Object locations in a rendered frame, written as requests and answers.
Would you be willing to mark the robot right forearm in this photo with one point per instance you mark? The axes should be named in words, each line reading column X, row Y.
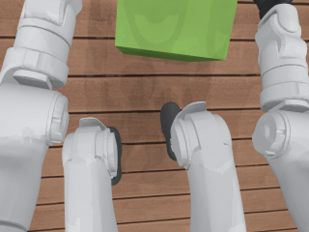
column 282, row 61

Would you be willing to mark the robot left forearm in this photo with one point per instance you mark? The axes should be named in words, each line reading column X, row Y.
column 42, row 44

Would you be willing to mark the carton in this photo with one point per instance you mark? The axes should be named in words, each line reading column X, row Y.
column 180, row 30

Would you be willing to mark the left robot shin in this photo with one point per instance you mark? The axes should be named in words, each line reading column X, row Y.
column 67, row 146

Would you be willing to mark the robot right foot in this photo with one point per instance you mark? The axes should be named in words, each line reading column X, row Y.
column 168, row 113

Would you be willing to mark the robot right hand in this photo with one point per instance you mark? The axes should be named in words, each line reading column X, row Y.
column 265, row 5

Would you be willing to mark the right robot upper arm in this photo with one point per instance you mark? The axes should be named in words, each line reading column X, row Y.
column 282, row 136

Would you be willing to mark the left robot upper arm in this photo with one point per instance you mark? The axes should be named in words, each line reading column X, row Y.
column 31, row 120

